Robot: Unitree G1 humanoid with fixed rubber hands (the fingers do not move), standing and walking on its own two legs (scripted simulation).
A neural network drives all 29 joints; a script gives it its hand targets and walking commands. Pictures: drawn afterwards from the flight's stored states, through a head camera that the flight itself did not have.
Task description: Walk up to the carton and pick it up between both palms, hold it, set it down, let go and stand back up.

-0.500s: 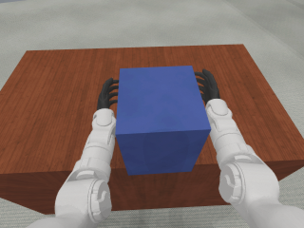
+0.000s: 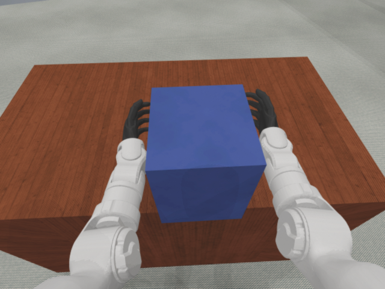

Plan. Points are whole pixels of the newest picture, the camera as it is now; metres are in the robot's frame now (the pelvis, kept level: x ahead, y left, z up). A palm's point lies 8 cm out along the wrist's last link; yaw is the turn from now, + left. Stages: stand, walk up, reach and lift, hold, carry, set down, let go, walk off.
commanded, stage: reach and lift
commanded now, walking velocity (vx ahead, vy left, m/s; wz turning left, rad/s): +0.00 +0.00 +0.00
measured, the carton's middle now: (199, 157) +0.38 +0.02 +0.03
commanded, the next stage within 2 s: none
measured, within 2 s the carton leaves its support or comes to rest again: leaves its support in 0.22 s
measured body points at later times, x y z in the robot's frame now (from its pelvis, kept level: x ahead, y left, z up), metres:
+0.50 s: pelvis -0.02 +0.00 +0.00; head -0.03 -0.01 +0.45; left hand +0.38 +0.17 +0.11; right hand +0.42 -0.12 +0.12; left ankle +0.00 +0.12 -0.74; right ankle +0.03 -0.12 -0.74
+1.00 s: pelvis -0.02 +0.00 +0.00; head -0.04 -0.01 +0.45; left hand +0.39 +0.17 +0.17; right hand +0.41 -0.13 +0.15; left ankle +0.00 +0.12 -0.74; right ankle +0.02 -0.12 -0.74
